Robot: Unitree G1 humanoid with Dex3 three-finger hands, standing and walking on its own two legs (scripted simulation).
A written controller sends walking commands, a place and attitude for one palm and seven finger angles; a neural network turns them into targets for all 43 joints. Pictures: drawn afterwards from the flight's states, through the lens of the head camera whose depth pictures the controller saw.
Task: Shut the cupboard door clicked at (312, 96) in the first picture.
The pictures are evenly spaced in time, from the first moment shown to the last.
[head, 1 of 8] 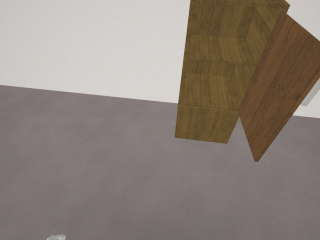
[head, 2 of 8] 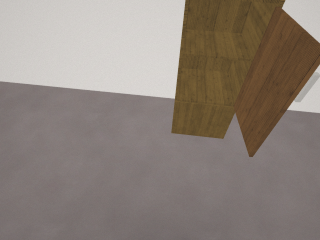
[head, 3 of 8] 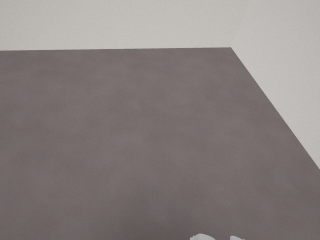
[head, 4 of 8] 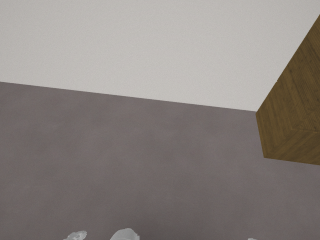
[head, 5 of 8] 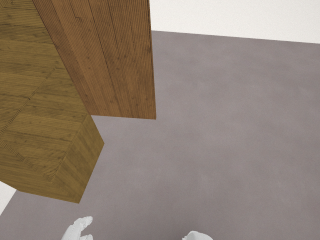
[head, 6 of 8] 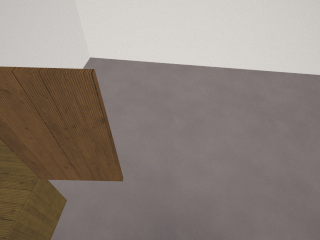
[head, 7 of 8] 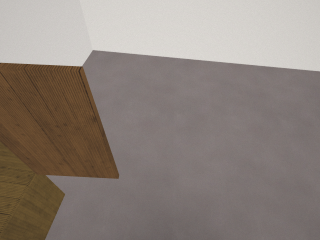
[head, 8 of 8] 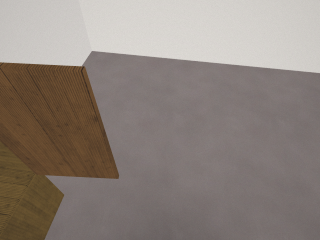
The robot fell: no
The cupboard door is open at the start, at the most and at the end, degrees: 95 95 95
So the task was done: no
